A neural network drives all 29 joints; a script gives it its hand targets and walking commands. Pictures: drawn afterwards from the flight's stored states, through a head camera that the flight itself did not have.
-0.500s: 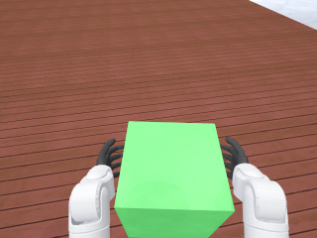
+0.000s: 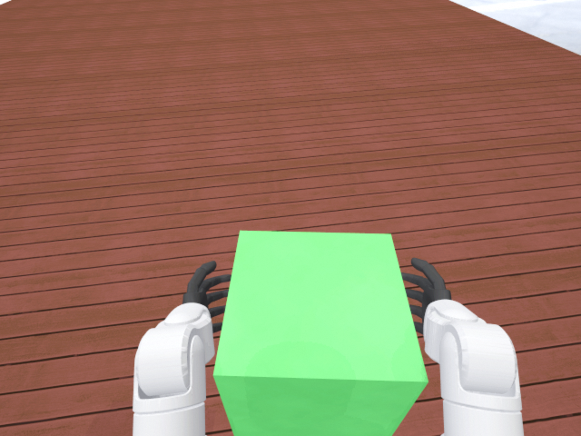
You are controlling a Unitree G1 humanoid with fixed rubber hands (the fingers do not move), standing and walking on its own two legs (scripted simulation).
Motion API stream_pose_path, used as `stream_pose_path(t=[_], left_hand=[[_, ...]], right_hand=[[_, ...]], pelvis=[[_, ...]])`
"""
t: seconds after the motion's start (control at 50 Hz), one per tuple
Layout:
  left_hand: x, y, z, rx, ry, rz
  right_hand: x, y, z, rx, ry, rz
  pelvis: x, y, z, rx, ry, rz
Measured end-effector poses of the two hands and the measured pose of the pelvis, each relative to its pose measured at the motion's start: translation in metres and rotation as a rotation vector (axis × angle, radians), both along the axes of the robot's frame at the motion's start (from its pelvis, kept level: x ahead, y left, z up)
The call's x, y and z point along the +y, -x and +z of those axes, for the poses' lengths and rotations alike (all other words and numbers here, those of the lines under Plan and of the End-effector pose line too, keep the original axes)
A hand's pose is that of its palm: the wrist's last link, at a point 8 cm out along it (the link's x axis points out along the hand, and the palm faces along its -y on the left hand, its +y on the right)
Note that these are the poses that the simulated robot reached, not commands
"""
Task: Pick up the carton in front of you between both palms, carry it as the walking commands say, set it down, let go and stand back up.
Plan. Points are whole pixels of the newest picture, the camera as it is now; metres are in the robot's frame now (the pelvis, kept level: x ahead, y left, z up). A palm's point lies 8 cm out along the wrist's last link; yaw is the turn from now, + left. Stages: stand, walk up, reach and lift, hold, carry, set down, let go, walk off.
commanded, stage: carry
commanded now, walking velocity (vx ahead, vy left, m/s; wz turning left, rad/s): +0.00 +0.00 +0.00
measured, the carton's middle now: (312, 343) +0.27 +0.00 +0.01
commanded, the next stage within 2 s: hold in 1.34 s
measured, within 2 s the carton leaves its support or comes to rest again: neither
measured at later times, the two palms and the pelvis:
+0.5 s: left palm (194, 343) +0.25 +0.16 +0.06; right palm (424, 342) +0.25 -0.14 +0.05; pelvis -0.02 +0.01 +0.00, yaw +0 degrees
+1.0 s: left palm (192, 354) +0.24 +0.16 +0.04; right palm (422, 353) +0.24 -0.14 +0.04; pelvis -0.05 +0.01 +0.00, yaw +0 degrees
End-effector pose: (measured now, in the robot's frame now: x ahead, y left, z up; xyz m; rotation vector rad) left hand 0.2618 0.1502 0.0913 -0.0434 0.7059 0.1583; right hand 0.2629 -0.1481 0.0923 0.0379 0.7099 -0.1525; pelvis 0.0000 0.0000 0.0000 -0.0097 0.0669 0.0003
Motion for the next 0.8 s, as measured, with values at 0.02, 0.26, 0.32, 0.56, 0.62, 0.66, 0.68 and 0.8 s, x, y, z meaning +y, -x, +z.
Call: stream_pose_path(t=[0.02, 0.26, 0.32, 0.56, 0.62, 0.66, 0.68, 0.8], left_hand=[[0.001, -0.001, -0.002, 0.004, -0.001, -0.001], [0.005, 0.000, -0.024, 0.027, -0.029, -0.025], [0.007, 0.004, -0.027, 0.022, -0.036, -0.027], [0.009, 0.018, -0.042, 0.004, -0.075, -0.050], [0.009, 0.018, -0.047, 0.003, -0.083, -0.058], [0.009, 0.018, -0.050, 0.000, -0.087, -0.061], [0.009, 0.017, -0.051, -0.003, -0.089, -0.062], [0.009, 0.016, -0.052, -0.039, -0.089, -0.057]], right_hand=[[0.001, -0.001, -0.002, 0.004, 0.000, 0.000], [0.006, 0.003, -0.026, 0.027, 0.021, 0.011], [0.007, 0.006, -0.029, 0.021, 0.027, 0.018], [0.009, 0.018, -0.043, 0.003, 0.065, 0.050], [0.010, 0.018, -0.048, 0.002, 0.075, 0.056], [0.010, 0.018, -0.051, -0.001, 0.080, 0.059], [0.010, 0.017, -0.052, -0.004, 0.081, 0.060], [0.010, 0.015, -0.053, -0.040, 0.080, 0.059]], pelvis=[[0.001, -0.002, 0.000, 0.000, 0.000, 0.000], [0.007, -0.002, -0.004, -0.008, 0.003, 0.002], [0.008, 0.002, -0.003, -0.015, 0.002, 0.003], [0.009, 0.022, 0.000, -0.038, -0.001, 0.003], [0.009, 0.028, 0.001, -0.041, -0.003, 0.003], [0.009, 0.033, 0.001, -0.043, -0.004, 0.003], [0.009, 0.035, 0.002, -0.043, -0.004, 0.003], [0.010, 0.045, 0.002, -0.041, -0.006, 0.003]])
